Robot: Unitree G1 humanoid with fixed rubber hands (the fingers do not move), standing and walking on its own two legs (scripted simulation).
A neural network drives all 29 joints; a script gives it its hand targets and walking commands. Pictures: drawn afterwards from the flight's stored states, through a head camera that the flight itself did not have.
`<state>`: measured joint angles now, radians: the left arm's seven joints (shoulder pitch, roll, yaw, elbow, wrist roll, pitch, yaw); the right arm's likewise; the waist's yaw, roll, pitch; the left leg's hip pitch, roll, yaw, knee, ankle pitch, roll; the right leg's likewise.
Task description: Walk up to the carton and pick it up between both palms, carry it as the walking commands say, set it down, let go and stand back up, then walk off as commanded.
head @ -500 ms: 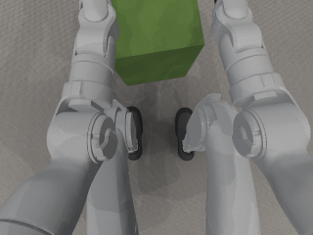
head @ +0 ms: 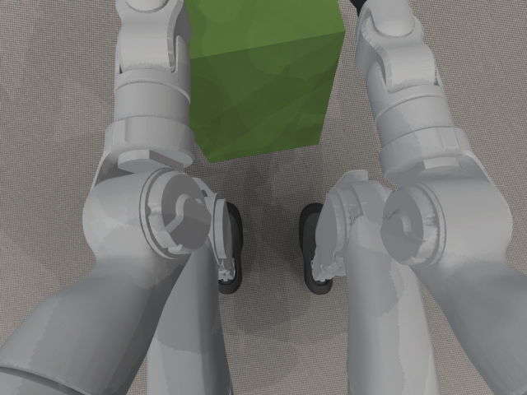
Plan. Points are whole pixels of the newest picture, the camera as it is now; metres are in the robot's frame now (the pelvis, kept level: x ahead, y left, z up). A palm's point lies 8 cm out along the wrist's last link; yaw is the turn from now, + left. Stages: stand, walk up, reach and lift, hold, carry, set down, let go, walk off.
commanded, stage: set down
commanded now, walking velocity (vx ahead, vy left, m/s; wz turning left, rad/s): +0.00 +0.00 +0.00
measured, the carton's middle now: (247, 57) +0.50 +0.04 -0.26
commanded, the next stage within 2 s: none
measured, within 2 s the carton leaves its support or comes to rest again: neither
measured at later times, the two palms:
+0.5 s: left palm out of the picture +0.56 +0.11 -0.11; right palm (370, 0) +0.53 -0.10 -0.15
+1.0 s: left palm out of the picture +0.56 +0.11 -0.11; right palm (365, 22) +0.52 -0.10 -0.17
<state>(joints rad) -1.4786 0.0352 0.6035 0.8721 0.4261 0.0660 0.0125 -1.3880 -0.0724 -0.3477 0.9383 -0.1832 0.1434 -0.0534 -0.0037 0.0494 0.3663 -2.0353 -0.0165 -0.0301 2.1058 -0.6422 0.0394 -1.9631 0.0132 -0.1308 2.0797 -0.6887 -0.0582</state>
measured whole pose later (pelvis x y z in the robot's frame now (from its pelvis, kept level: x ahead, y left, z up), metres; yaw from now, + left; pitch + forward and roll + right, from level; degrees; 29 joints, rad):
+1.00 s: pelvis +0.00 +0.00 -0.02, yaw -1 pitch +32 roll -4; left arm -1.49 -0.03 0.57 0.91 0.40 0.02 0.03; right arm -1.28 -0.10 -0.35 0.93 -0.19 0.12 -0.04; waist 0.05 0.02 0.35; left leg -2.06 -0.02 -0.03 2.16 -0.66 0.04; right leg -2.00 0.03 -0.12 2.13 -0.69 -0.06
